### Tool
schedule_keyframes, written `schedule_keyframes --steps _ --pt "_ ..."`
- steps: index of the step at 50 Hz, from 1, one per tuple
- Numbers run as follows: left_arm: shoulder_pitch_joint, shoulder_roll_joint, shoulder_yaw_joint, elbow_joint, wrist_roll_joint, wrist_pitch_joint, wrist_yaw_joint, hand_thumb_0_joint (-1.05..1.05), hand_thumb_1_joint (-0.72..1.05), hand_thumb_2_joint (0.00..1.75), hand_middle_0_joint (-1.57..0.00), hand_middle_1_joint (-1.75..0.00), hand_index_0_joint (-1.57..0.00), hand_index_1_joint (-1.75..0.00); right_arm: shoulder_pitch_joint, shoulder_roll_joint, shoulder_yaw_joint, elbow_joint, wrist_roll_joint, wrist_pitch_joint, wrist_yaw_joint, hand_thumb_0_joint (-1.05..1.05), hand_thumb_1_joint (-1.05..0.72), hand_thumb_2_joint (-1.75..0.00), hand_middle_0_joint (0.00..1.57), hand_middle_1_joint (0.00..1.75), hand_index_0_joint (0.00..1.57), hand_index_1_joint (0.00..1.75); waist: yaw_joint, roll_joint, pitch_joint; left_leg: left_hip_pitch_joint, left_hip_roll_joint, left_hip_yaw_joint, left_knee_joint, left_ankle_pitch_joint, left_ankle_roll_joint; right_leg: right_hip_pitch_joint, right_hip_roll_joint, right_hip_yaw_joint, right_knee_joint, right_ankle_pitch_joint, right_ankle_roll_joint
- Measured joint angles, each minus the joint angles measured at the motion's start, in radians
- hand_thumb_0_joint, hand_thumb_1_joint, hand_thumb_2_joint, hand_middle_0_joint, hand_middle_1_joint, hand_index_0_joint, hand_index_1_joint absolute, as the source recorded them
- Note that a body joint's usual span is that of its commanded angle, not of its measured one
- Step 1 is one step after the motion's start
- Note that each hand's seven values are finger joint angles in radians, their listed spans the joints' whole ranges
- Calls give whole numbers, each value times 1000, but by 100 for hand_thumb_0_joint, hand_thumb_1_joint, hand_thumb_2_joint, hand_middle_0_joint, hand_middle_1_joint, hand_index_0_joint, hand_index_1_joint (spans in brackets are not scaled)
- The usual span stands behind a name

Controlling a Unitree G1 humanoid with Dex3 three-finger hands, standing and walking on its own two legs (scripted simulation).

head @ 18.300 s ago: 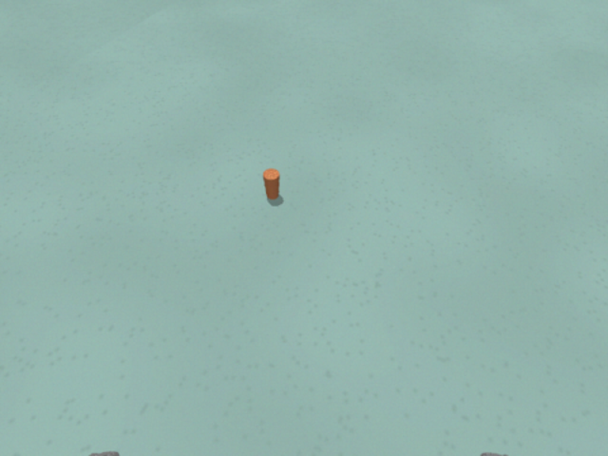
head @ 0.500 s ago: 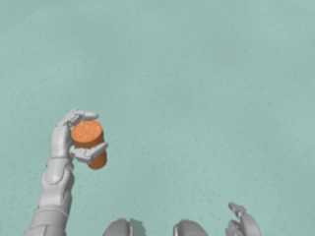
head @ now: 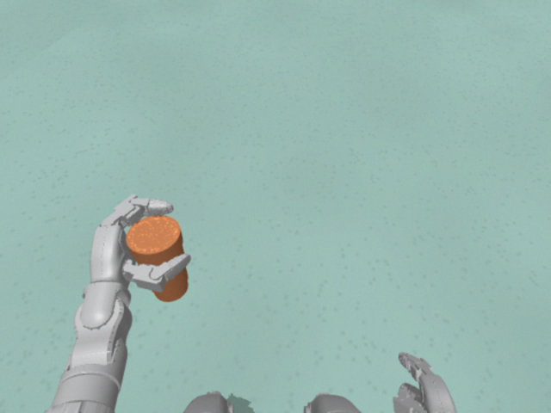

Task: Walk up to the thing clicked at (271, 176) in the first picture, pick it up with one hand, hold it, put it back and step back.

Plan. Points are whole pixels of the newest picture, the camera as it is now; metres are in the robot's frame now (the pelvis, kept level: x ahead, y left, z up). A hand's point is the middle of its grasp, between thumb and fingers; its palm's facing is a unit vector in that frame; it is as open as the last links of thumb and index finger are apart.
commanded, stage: hold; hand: left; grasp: from the side
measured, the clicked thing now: (163, 262) +0.32 +0.17 +0.00
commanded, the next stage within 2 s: none
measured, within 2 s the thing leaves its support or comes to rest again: neither
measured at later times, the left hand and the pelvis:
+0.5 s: hand (154, 252) +0.32 +0.17 +0.04, palm faces +0.08 -1.00 -0.02, open 9.9 cm; pelvis -0.01 +0.00 +0.00, yaw +0 degrees
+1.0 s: hand (154, 255) +0.31 +0.17 +0.04, palm faces +0.09 -1.00 -0.02, open 9.9 cm; pelvis -0.02 +0.00 +0.00, yaw +0 degrees
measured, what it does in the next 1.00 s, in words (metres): stands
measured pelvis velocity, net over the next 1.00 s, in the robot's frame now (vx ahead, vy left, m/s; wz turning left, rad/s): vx -0.02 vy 0.00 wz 0.00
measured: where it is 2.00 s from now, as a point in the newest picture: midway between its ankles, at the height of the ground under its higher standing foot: outside the picture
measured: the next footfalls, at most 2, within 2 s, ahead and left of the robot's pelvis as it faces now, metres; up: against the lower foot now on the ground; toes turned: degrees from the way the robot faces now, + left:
none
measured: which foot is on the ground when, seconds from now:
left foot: down 0.00-1.00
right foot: down 0.00-1.00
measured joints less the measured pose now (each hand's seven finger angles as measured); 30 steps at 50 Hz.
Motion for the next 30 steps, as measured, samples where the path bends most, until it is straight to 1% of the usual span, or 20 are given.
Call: schedule_keyframes --steps 10,15,19,25,30 --pt "1 -4 -12 -2 4 3 10 3 -32 105 -81 -105 -71 -102 2 3 1 5 2 -4 4 1 -92 -90 21 30 20 30 3 -1 7 20 -3 2 -15 10 3 21 -2 2 -18 12 3" --pt "-4 -3 -8 9 12 1 9 3 -32 105 -81 -105 -71 -102 -1 4 -1 7 1 -7 11 1 -92 -90 21 30 20 30 3 -4 14 20 -3 4 -16 14 4 19 -2 4 -18 16 3" --pt "6 -1 -14 -3 5 -5 11 3 -32 105 -81 -105 -71 -102 4 3 -1 9 1 -10 12 1 -92 -90 21 30 20 30 3 -2 15 21 -4 3 -17 16 5 22 -3 3 -20 19 4" --pt "-1 -1 -18 3 10 -4 18 3 -32 105 -81 -105 -71 -102 7 3 0 18 1 -12 12 1 -92 -90 21 30 20 30 5 -1 14 24 -5 2 -19 21 5 26 -3 2 -23 23 4" --pt "-14 3 -12 20 7 -6 14 3 -32 105 -81 -105 -71 -102 5 2 0 19 2 -15 15 1 -92 -90 21 30 20 30 2 0 16 25 -4 2 -22 26 4 25 -3 3 -23 28 3"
